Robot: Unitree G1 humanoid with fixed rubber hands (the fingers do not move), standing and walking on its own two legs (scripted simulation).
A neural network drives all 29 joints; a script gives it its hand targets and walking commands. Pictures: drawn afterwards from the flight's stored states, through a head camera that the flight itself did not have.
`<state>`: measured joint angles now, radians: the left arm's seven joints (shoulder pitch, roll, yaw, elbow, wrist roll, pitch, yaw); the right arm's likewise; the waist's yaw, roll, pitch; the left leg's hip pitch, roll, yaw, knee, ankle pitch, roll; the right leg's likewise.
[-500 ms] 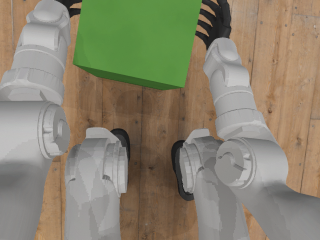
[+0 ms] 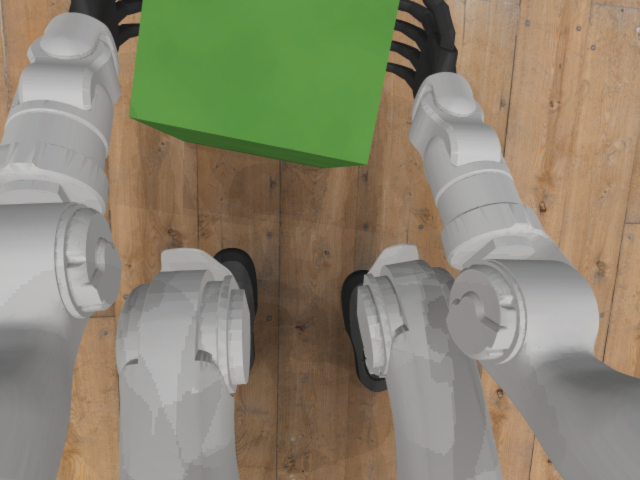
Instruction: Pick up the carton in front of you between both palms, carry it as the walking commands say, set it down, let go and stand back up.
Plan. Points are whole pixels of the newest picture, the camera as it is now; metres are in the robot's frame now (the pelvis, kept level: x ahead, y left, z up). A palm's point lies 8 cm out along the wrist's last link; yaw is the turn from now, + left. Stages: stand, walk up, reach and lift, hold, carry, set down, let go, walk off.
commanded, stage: set down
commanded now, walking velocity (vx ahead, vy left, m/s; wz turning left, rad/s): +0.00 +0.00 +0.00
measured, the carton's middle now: (269, 64) +0.52 +0.08 -0.24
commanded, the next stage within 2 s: let go in 1.24 s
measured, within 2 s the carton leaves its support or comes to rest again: neither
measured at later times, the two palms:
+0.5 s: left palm out of the picture +0.52 +0.28 -0.08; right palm (490, 54) +0.50 -0.09 -0.07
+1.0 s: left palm out of the picture +0.52 +0.29 +0.07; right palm out of the picture +0.50 -0.10 +0.08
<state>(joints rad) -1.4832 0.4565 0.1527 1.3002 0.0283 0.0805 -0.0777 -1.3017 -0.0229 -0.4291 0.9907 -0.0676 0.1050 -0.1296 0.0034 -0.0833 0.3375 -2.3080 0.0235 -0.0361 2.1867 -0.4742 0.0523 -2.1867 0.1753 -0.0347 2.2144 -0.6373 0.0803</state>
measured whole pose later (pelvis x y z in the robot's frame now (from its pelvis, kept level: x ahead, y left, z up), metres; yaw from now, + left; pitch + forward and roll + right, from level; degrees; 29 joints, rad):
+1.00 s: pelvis +0.03 +0.01 +0.18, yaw +3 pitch +44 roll -7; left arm -1.15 0.48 0.16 0.91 -0.02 0.19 -0.13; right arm -0.90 0.00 -0.29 0.55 0.06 0.20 -0.21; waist -0.05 -0.01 0.00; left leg -1.91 -0.03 -0.05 1.55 -0.40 0.04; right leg -1.79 0.10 0.00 1.56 -0.54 0.05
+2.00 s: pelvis +0.14 +0.00 +0.40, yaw +8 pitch +12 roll +0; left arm 0.07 0.22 0.11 0.53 0.01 -0.01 -0.03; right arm 0.17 -0.19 -0.03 0.43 0.02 0.00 0.06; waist -0.05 -0.04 -0.01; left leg -0.50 -0.04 -0.03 0.54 -0.24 0.01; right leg -0.41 0.04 0.08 0.55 -0.34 -0.01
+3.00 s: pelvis +0.15 +0.00 +0.41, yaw +8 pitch +0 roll +0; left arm 0.23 0.35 0.05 0.70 0.03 0.01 0.02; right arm 0.15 -0.33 -0.03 0.79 -0.04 -0.01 -0.03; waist 0.01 -0.01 0.00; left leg -0.23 -0.03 -0.04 0.51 -0.28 0.02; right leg -0.12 0.05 0.08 0.48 -0.35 -0.02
